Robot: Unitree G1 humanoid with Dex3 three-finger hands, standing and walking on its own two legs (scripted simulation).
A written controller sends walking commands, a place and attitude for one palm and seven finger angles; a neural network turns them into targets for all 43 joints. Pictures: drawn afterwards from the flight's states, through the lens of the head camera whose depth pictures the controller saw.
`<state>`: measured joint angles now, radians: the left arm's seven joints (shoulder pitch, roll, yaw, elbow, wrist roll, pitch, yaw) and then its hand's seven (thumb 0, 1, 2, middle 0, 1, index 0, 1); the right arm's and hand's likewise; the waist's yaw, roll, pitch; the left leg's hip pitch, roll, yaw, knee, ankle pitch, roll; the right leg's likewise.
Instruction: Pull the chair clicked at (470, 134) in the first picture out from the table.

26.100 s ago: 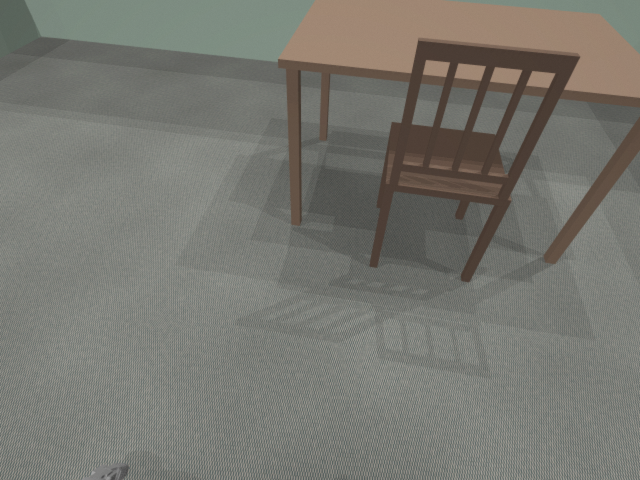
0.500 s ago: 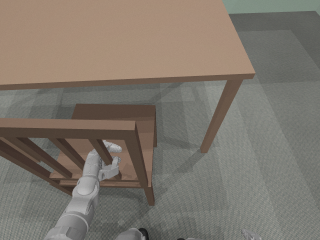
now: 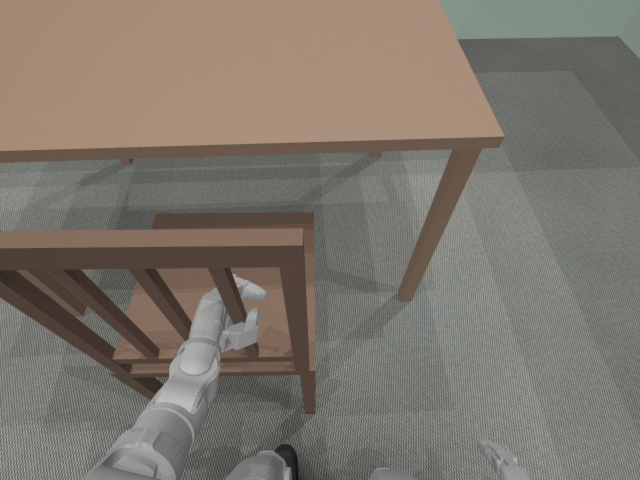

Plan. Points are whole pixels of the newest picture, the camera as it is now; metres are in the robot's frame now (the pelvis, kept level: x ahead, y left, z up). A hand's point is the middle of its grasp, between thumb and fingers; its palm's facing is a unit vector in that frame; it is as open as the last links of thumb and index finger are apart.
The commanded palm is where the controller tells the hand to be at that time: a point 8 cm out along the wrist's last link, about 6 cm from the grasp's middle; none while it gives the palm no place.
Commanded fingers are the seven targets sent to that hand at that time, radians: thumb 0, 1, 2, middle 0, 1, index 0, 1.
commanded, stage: step backward, pulling the chair out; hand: left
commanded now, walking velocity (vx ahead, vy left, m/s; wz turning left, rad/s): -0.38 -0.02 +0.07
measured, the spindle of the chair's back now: (177, 317) +0.34 +0.22 -0.08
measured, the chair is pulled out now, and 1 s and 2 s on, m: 0.16 0.27 0.35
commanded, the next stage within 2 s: none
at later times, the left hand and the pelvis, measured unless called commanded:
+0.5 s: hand (252, 348) +0.29 +0.11 -0.07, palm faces -0.07 -0.98 -0.17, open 5.1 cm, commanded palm +0.26 +0.16 -0.07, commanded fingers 0.00 0.90 0.90 -0.50 -1.45 -0.50 -1.45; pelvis -0.04 +0.00 +0.00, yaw +3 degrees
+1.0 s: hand (232, 411) +0.21 +0.12 -0.07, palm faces -0.10 -0.98 -0.19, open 5.2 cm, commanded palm +0.20 +0.18 -0.06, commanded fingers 0.00 0.90 0.90 -0.50 -1.45 -0.50 -1.45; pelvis -0.10 +0.02 +0.00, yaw +0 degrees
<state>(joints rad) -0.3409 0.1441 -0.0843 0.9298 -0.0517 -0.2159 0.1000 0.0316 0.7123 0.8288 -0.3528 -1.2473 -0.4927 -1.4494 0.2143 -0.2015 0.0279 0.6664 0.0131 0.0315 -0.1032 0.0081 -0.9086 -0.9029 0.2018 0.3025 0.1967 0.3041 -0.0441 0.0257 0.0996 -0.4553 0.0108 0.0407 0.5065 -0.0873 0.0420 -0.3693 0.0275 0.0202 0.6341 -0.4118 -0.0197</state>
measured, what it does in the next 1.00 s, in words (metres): walks backwards: left foot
